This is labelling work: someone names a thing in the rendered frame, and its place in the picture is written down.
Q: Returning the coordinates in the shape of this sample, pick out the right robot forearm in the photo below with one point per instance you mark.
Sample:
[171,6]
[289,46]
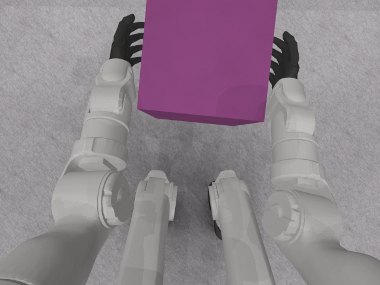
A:
[294,141]

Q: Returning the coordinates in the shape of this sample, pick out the robot left hand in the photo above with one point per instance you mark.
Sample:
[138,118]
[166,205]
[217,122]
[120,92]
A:
[121,48]

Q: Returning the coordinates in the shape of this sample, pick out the robot right upper arm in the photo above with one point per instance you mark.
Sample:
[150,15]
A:
[307,228]

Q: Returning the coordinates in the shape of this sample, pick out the robot left upper arm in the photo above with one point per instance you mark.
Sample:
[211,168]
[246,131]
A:
[86,206]

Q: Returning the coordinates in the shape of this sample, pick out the robot right hand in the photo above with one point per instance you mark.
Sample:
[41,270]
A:
[287,66]

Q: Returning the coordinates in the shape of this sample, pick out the carton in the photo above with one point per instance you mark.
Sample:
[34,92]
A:
[207,61]

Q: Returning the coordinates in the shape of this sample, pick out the left robot forearm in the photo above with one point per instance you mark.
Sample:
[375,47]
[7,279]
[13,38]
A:
[102,145]

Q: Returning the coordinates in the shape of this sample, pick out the right robot foot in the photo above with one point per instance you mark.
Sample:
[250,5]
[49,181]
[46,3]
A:
[216,228]

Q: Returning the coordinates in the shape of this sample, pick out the left robot thigh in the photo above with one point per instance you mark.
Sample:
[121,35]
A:
[143,257]

